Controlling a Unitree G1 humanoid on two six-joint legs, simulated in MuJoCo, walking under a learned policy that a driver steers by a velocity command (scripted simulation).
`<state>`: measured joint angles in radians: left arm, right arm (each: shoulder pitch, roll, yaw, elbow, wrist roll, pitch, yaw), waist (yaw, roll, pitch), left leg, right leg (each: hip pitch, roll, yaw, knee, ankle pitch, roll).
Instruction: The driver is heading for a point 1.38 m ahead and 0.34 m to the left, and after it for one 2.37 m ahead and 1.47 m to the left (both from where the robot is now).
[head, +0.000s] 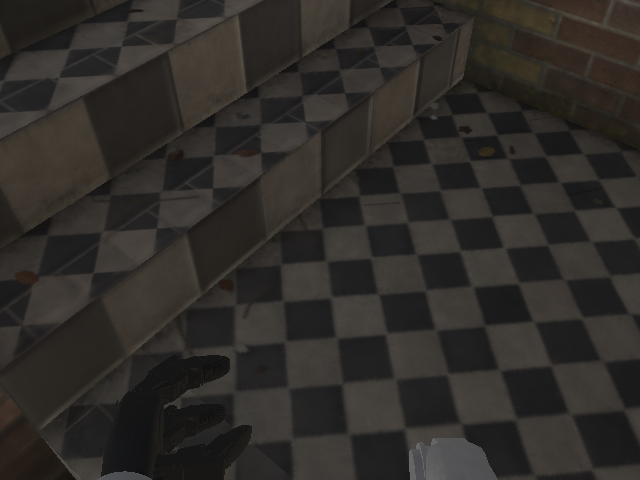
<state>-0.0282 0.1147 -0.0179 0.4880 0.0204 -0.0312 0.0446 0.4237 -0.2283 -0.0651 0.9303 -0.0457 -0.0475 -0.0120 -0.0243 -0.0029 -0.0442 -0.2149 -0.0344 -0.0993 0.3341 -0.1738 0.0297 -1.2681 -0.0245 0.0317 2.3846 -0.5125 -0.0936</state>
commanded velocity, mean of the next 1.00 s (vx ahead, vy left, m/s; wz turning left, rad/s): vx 0.88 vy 0.00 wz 0.44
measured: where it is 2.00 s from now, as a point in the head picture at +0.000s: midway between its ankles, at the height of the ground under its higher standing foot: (253, 123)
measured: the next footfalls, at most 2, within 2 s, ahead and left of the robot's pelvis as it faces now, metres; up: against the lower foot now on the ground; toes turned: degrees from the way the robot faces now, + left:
right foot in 0.14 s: +0.15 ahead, -0.15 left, +0.20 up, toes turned +4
left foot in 0.64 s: +0.42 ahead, +0.11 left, +0.21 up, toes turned +35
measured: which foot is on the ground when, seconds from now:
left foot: down 0.00-0.14, up 0.16-0.62, down 0.64-1.00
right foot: up 0.00-0.12, down 0.14-0.60, up 0.62-1.00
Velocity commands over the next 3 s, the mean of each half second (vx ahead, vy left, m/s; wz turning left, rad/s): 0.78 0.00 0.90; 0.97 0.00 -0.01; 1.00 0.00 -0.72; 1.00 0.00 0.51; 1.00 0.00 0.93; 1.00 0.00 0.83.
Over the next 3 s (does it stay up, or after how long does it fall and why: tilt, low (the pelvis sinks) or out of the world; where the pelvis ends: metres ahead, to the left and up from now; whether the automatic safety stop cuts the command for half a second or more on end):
stays up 1.62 0.32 0.78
